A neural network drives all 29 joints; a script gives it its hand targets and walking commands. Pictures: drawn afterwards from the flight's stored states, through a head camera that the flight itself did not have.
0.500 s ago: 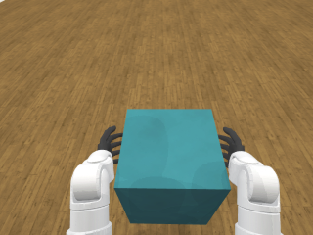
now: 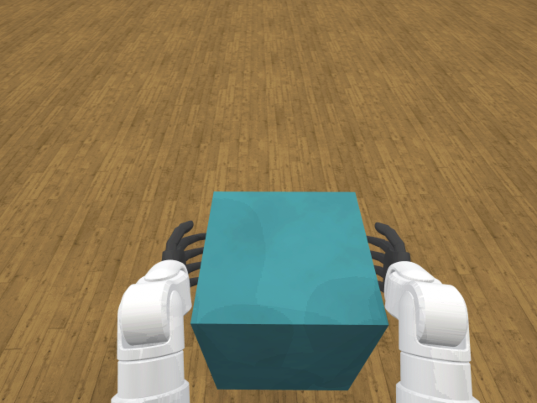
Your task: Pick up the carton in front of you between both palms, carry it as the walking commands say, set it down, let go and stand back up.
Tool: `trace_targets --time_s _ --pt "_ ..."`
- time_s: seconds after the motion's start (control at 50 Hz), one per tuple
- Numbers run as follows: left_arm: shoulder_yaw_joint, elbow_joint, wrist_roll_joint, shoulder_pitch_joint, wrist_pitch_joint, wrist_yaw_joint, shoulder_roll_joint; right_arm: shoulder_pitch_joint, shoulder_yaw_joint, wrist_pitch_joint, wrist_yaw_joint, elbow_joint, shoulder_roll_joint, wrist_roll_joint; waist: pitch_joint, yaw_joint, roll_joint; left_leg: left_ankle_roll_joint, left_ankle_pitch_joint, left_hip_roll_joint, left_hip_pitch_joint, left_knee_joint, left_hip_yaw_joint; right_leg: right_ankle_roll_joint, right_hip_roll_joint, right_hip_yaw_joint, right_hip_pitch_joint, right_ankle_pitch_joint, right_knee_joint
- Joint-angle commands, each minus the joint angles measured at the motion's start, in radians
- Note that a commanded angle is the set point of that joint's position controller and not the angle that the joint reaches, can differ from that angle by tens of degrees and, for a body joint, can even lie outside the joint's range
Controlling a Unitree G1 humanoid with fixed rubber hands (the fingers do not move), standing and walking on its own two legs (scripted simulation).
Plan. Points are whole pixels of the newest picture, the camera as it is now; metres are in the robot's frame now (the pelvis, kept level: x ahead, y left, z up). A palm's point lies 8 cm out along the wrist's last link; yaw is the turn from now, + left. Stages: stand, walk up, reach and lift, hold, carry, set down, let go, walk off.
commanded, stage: carry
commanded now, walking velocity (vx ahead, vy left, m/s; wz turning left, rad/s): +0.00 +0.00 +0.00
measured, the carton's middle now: (283, 294) +0.28 +0.00 +0.01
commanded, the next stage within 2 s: hold in 1.64 s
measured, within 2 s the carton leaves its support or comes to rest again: neither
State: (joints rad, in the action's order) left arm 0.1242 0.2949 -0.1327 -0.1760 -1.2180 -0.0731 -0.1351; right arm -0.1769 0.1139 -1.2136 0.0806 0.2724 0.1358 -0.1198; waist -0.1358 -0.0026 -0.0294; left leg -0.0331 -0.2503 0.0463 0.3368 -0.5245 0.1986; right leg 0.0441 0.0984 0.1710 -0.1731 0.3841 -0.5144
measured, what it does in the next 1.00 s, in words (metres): shifts its weight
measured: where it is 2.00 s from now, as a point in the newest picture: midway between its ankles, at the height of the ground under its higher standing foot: outside the picture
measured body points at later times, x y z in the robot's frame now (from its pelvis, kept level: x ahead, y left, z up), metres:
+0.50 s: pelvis -0.01 +0.00 +0.00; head -0.05 +0.00 +0.45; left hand +0.26 +0.15 +0.08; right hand +0.25 -0.16 +0.07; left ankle +0.01 +0.10 -0.73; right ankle -0.09 -0.12 -0.73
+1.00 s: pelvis -0.05 -0.01 +0.00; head -0.08 -0.01 +0.45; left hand +0.23 +0.14 +0.04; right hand +0.23 -0.16 +0.03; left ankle +0.01 +0.10 -0.73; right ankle -0.09 -0.12 -0.73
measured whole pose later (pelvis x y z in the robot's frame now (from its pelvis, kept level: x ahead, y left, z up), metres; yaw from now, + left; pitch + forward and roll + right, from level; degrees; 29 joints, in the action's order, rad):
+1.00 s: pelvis -0.05 -0.01 +0.00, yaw -1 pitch +2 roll +0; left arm 0.13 -0.09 -0.23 -0.16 -0.84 -0.02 -0.13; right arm -0.16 0.14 -0.84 0.02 -0.09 0.13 -0.22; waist -0.12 0.00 0.00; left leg -0.03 -0.16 0.08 0.36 -0.50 0.19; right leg 0.00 0.06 0.17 -0.22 0.33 -0.52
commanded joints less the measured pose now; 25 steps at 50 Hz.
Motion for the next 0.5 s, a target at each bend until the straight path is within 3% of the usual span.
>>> trace_targets --time_s 0.0,0.06,0.2,0.48 --pt "-0.733 0.062 0.423 -0.440 -0.001 0.248 -0.905 -0.434 -0.695 0.005 -0.249 0.078 0.907 0.397 -0.309 0.001 0.075 -0.025 0.882 0.147 -0.285 -0.034 -0.125 0.012 0.044 -0.039 0.023 -0.482 -0.013" --pt "-0.727 0.062 0.417 -0.420 0.002 0.248 -0.907 -0.435 -0.705 0.005 -0.248 0.094 0.907 0.400 -0.307 0.001 0.057 -0.024 0.857 0.142 -0.272 -0.045 -0.119 0.009 0.044 -0.042 0.034 -0.516 -0.008" --pt "-0.719 0.065 0.410 -0.402 0.003 0.248 -0.903 -0.437 -0.718 0.002 -0.251 0.110 0.898 0.407 -0.277 0.001 0.014 -0.004 0.644 0.121 -0.197 -0.051 -0.097 -0.007 0.072 -0.053 0.065 -0.633 -0.009" --pt "-0.737 -0.005 0.386 -0.400 0.036 0.260 -0.906 -0.418 -0.720 0.034 -0.263 0.033 0.899 0.371 -0.159 0.001 0.029 0.005 0.330 0.128 -0.142 0.037 -0.119 -0.032 0.076 -0.075 -0.027 -0.288 0.071"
